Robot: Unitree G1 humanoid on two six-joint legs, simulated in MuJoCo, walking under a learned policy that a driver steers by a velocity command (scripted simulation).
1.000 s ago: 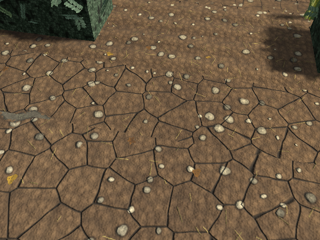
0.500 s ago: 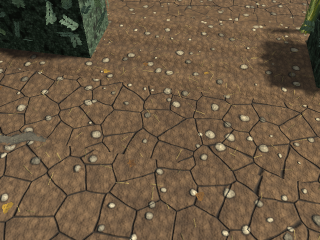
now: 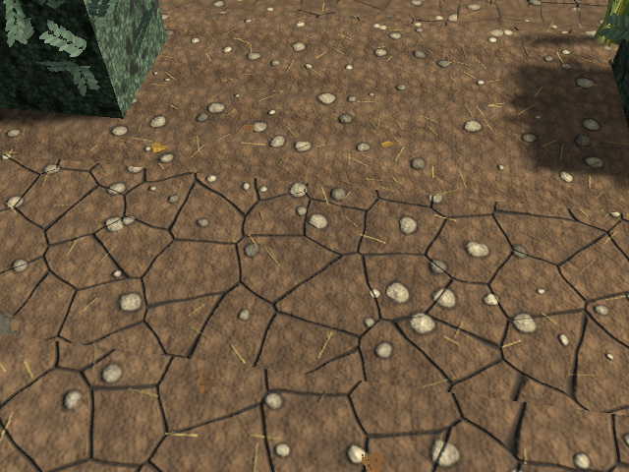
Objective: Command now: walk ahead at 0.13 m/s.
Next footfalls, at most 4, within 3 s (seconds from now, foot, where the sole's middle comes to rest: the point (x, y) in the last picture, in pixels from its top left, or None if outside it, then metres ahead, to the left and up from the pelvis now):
0.26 left None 0.13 0.13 -0.77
0.80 right None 0.44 -0.13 -0.77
1.32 left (269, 368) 0.72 0.09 -0.77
1.80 left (266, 327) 0.92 0.10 -0.93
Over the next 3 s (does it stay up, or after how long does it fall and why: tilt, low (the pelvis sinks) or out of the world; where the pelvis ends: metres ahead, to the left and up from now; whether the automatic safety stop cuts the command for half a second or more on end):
stays up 1.30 -0.02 -0.15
